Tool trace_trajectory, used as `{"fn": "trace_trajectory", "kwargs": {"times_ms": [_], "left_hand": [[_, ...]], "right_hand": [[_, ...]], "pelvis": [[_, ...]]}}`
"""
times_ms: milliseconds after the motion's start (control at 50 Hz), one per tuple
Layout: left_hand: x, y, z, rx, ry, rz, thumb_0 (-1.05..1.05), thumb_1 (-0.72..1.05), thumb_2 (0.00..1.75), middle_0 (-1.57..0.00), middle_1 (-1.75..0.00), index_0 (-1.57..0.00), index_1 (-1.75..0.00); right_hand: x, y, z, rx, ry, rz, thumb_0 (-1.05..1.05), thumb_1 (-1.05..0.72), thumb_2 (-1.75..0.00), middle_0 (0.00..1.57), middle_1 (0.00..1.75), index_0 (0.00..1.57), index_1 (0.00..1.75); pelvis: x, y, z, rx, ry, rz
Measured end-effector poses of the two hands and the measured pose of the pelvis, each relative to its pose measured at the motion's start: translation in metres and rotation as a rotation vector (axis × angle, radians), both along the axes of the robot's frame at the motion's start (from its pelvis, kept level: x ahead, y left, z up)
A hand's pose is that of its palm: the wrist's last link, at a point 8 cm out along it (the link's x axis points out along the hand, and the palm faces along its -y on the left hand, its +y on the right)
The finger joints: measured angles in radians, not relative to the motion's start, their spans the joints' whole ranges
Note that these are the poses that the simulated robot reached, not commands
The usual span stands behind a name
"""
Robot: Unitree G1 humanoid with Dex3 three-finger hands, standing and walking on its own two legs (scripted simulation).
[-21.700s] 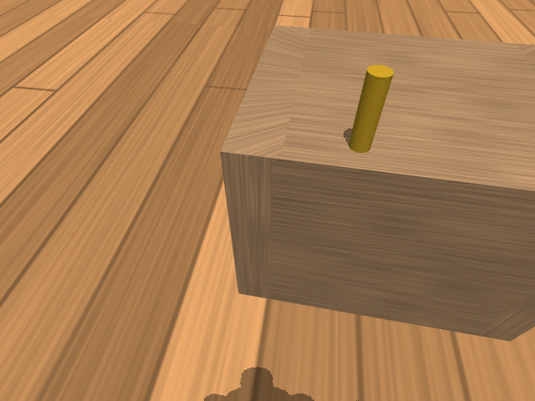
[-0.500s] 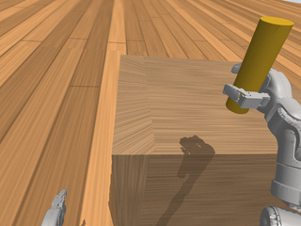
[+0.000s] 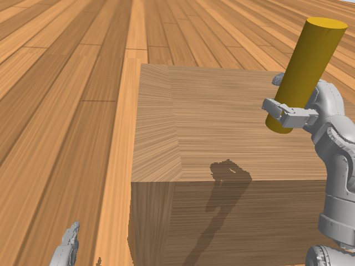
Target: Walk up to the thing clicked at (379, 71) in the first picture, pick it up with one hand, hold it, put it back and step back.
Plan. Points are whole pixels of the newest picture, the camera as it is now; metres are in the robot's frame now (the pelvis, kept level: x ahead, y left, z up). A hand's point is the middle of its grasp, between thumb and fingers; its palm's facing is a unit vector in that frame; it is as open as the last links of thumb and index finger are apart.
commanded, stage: hold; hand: right
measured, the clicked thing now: (298, 82) +0.33 -0.17 +0.32
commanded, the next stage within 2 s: crouch in 1.38 s
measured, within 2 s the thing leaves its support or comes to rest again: neither
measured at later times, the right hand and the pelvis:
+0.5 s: hand (283, 103) +0.35 -0.17 +0.27, palm faces +0.08 +1.00 +0.00, open 7.5 cm; pelvis +0.00 +0.00 +0.00, yaw +0 degrees
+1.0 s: hand (288, 100) +0.34 -0.17 +0.28, palm faces +0.10 +1.00 -0.01, open 7.5 cm; pelvis +0.00 +0.00 +0.00, yaw +0 degrees
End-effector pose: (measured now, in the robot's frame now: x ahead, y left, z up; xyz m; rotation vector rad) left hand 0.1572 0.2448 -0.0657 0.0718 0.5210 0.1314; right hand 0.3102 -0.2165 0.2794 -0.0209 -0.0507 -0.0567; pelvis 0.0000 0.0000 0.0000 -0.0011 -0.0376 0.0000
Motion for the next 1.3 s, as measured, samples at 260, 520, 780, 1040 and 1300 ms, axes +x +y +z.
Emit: {"fn": "trace_trajectory", "kwargs": {"times_ms": [260,520,780,1040,1300], "left_hand": [[0.002,0.008,0.003,0.019,-0.012,0.018,-0.02,-0.54,0.05,-0.05,-0.05,-0.05,-0.05],[0.004,0.000,0.003,0.003,-0.009,0.005,-0.02,-0.54,0.05,-0.05,-0.05,-0.05,-0.05],[0.007,0.002,0.006,0.003,-0.022,0.016,-0.02,-0.54,0.05,-0.05,-0.06,-0.06,-0.06],[-0.001,0.001,0.002,0.005,0.012,0.000,-0.02,-0.54,0.05,-0.05,-0.05,-0.05,-0.05],[0.001,0.008,0.008,0.006,-0.034,0.030,-0.02,-0.54,0.05,-0.05,-0.05,-0.06,-0.05]], "right_hand": [[0.007,-0.002,0.007,0.005,-0.021,-0.016,0.00,0.11,-1.13,0.86,1.19,0.85,1.18],[0.010,-0.006,-0.007,0.023,0.022,-0.026,0.00,0.11,-1.13,0.86,1.19,0.85,1.18],[0.012,0.007,-0.007,0.012,0.018,0.024,0.00,0.11,-1.13,0.86,1.19,0.85,1.18],[0.006,-0.006,-0.001,0.002,-0.014,-0.024,0.00,0.11,-1.14,0.86,1.19,0.85,1.18],[0.010,-0.005,-0.003,0.017,-0.006,-0.035,0.00,0.11,-1.14,0.86,1.19,0.85,1.18]], "pelvis": [[0.003,0.001,0.000,0.001,0.004,0.001],[0.005,0.000,0.000,0.000,0.007,0.003],[0.006,-0.002,0.001,0.003,0.001,0.004],[0.002,-0.001,0.001,0.002,-0.003,0.001],[0.002,0.000,0.001,0.000,-0.002,0.006]]}}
